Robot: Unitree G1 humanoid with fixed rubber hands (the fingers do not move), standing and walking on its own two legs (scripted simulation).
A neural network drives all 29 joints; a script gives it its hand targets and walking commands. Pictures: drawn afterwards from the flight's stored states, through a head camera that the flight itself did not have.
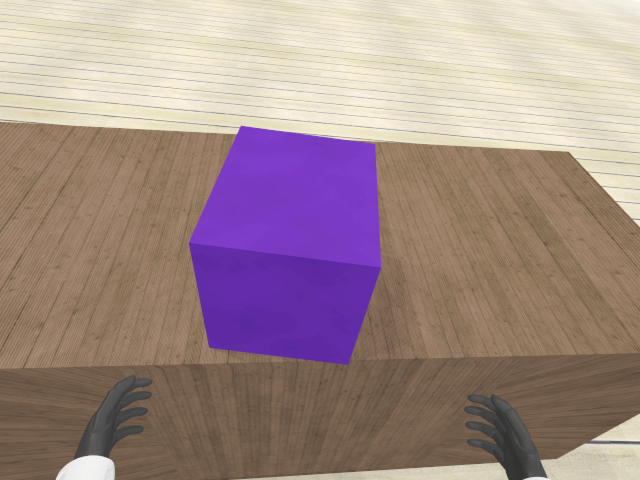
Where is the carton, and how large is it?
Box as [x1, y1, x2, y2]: [189, 126, 380, 364]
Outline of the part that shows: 240,126 189,241 209,347 347,364 380,268 374,144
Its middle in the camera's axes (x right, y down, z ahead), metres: -0.04 +0.01 +0.61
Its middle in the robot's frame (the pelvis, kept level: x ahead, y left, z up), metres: +0.46 +0.04 +0.03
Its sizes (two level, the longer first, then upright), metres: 0.264 0.218 0.236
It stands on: a pedestal, 0.68 m high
